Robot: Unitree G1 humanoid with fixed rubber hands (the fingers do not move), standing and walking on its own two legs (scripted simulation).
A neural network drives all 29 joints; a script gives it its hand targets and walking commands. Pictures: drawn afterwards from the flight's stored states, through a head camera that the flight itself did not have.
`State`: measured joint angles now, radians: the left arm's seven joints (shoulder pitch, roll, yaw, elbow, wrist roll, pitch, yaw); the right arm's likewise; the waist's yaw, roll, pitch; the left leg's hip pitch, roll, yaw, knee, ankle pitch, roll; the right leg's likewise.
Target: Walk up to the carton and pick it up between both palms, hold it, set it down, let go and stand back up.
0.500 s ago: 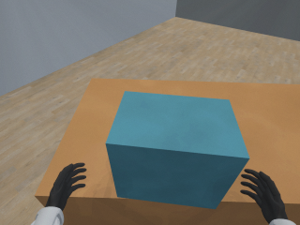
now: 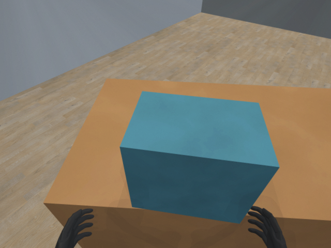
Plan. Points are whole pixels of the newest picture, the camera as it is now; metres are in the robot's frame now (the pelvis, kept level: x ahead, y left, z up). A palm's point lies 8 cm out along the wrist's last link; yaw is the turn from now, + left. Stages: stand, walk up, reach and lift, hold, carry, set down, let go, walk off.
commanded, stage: set down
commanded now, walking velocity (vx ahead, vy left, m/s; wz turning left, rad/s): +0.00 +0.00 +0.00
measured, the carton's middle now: (191, 158) +0.36 -0.07 +0.03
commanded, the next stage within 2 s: let go in 1.36 s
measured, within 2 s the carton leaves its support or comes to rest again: neither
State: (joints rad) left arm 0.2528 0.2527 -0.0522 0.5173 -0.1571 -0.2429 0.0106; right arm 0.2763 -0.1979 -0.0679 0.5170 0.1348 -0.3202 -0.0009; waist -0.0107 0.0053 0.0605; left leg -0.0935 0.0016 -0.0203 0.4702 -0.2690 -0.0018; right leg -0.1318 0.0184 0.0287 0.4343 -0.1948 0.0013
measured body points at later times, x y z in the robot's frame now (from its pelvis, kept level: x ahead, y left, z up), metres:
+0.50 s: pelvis +0.01 -0.01 +0.00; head +0.00 -0.01 +0.45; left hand +0.18 +0.22 -0.08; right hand +0.17 -0.24 -0.08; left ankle +0.00 +0.12 -0.74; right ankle +0.03 -0.12 -0.74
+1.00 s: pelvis +0.03 +0.00 +0.01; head +0.04 +0.01 +0.45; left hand +0.21 +0.22 -0.08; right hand +0.18 -0.24 -0.08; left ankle +0.00 +0.12 -0.74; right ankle +0.03 -0.12 -0.74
